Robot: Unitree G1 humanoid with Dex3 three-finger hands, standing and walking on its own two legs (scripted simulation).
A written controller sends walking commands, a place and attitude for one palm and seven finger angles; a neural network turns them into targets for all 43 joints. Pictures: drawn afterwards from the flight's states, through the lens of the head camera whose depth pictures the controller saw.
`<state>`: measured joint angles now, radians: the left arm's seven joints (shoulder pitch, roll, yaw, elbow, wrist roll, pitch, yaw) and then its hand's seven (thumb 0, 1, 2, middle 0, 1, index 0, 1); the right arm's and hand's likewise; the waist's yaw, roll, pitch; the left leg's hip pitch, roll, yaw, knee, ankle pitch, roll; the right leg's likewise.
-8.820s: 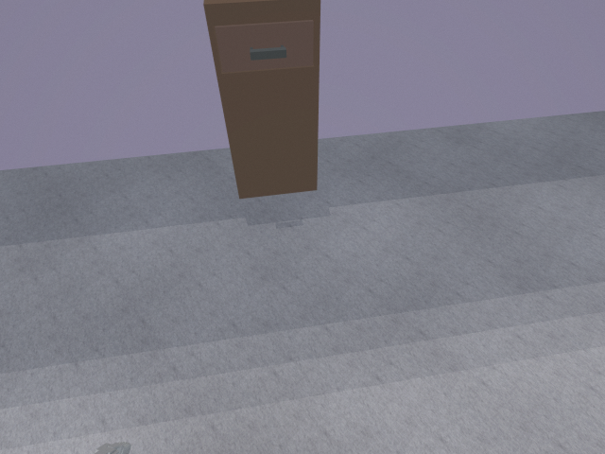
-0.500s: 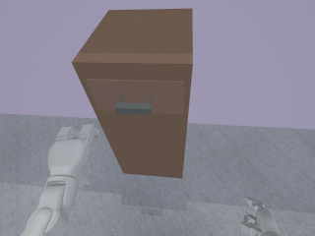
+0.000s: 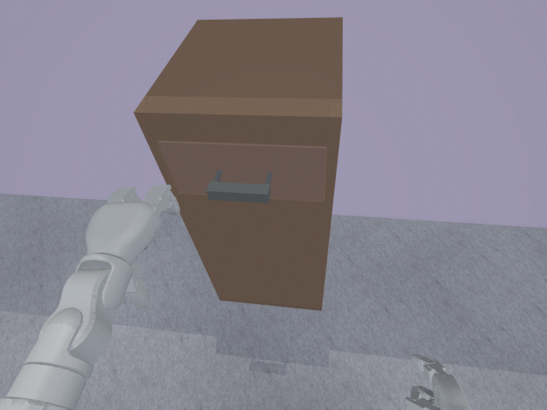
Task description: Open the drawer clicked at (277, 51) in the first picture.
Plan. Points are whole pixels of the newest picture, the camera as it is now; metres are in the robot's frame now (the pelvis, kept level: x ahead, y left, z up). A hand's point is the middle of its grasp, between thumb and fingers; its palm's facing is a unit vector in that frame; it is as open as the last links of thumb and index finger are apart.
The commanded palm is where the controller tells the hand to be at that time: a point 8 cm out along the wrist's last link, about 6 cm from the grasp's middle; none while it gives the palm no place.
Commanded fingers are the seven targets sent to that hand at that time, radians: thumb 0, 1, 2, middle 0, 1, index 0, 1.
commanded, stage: raise the hand with hooked fingers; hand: left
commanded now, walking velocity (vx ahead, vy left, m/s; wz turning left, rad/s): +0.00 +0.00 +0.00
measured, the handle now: (241, 184) +0.55 +0.16 -0.04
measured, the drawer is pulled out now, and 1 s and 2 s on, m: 0.00 0.00 0.00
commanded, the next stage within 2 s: move the hooked fingers above the handle in 0.22 s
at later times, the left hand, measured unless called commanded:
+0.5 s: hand (162, 251) +0.31 +0.21 +0.06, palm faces -0.01 -0.05 -1.00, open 13.8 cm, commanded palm +0.30 +0.23 +0.12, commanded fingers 0.00 -0.50 0.30 -0.30 -1.20 -0.30 -1.20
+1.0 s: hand (196, 217) +0.39 +0.19 +0.04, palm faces -0.02 -0.03 -1.00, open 13.8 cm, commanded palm +0.37 +0.20 +0.10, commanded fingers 0.00 -0.50 0.30 -0.30 -1.20 -0.30 -1.20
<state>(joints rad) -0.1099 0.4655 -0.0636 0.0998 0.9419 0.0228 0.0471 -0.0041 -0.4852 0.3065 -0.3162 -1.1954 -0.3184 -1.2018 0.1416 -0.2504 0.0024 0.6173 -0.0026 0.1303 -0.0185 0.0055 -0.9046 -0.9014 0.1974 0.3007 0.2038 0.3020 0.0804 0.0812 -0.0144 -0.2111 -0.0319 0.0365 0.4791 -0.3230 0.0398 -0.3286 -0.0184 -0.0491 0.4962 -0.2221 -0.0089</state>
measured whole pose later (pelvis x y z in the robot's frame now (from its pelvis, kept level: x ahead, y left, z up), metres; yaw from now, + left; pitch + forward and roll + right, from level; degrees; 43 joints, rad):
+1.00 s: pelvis -0.01 -0.01 -0.01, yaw +0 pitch +9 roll +1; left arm -0.48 0.41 -0.11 0.61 1.03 -0.07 0.21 0.00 -0.49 0.31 -0.32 -1.20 -0.32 -1.20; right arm 0.25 -0.27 -0.06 0.67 0.02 0.11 -0.04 0.00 -0.91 -0.90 0.20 0.30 0.20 0.30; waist 0.01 0.05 -0.06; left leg -0.38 -0.02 0.05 0.56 -0.33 0.03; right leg -0.50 -0.01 -0.04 0.58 -0.23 -0.03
